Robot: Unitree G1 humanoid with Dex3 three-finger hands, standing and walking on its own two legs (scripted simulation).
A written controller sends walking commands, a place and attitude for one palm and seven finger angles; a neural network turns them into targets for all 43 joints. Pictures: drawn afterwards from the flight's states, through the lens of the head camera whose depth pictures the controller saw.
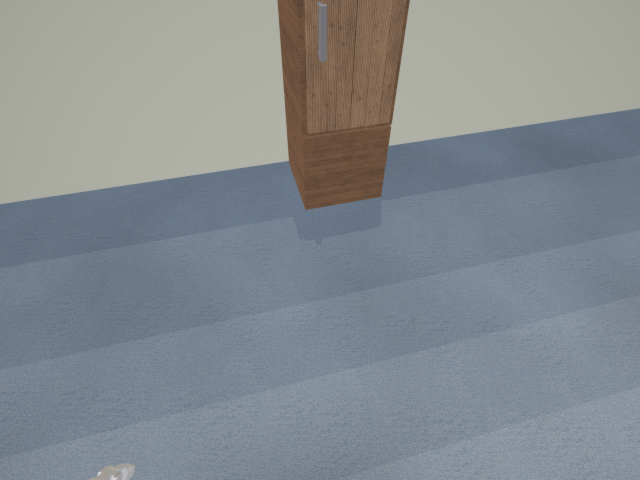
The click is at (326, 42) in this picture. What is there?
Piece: cupboard door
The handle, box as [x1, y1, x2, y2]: [317, 2, 326, 61]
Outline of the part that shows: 317,2 319,7 318,54 320,61 326,60 326,5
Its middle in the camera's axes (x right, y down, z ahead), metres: +0.00 -0.67 +1.26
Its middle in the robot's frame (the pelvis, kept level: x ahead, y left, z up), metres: +1.39 +0.07 +0.04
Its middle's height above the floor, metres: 0.81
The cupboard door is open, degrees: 0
